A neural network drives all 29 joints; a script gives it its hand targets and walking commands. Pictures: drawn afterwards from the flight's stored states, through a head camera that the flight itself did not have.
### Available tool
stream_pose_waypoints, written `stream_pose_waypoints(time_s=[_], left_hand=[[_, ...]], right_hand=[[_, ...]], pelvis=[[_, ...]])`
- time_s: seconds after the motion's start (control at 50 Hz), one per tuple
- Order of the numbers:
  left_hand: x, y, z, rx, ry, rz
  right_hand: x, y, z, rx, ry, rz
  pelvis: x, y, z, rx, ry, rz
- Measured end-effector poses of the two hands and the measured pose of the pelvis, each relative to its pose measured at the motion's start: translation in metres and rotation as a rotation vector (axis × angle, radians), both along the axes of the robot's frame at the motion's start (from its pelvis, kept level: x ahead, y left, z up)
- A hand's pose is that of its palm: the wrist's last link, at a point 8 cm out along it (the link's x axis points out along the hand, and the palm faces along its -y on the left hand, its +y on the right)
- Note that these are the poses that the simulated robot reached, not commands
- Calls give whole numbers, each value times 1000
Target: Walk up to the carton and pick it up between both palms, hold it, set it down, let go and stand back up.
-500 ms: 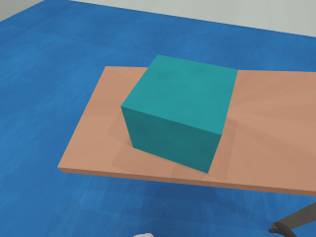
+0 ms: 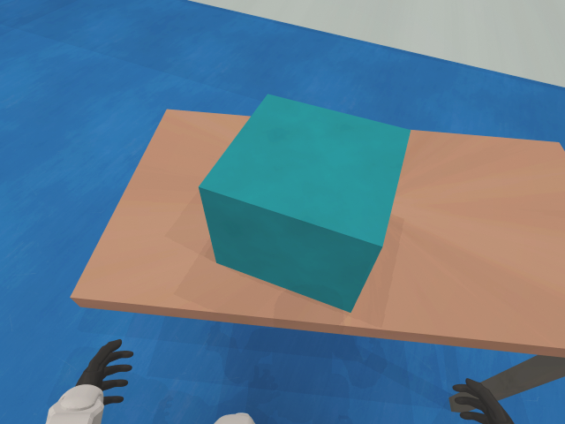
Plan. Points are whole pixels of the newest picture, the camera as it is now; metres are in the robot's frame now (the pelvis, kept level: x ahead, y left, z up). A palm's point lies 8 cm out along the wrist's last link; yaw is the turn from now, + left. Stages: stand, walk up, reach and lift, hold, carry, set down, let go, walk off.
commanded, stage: reach and lift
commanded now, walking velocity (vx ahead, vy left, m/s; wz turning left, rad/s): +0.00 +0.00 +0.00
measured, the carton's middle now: (308, 200) +0.45 +0.00 +0.04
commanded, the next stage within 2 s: none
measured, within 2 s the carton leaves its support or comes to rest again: neither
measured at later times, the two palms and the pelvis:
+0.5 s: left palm (70, 372) +0.18 +0.32 -0.03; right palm out of the picture +0.15 -0.19 -0.02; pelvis +0.00 +0.04 +0.01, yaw -1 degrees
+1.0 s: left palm (45, 347) +0.20 +0.33 +0.02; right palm (445, 423) +0.14 -0.15 +0.04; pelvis -0.01 +0.07 +0.01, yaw -3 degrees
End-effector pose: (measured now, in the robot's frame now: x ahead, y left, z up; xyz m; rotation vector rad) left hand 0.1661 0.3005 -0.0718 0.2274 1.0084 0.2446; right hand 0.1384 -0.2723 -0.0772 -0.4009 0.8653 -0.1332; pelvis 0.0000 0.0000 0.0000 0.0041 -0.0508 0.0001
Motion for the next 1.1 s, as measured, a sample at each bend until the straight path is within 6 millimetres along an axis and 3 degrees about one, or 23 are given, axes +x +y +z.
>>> stream_pose_waypoints(time_s=[0.14, 0.3, 0.74, 0.9, 1.1], left_hand=[[6, 10, 13, -25, -81, -16], [12, 18, 24, -62, -153, -33], [25, 22, 62, -155, -351, -156], [29, 33, 81, -172, -431, -199], [35, 26, 101, -235, -518, -278]], right_hand=[[16, 32, 16, 29, -100, -8], [18, 62, 30, 64, -173, -45], [0, 106, 87, 112, -325, -178], [-1, 121, 106, 128, -373, -226], [3, 132, 124, 151, -421, -269]], pelvis=[[5, 11, 6, -15, -28, -1], [4, 25, 10, -30, -49, -8], [-6, 56, 13, -55, -62, -47], [-8, 63, 13, -62, -65, -54], [-11, 69, 13, -66, -70, -60]])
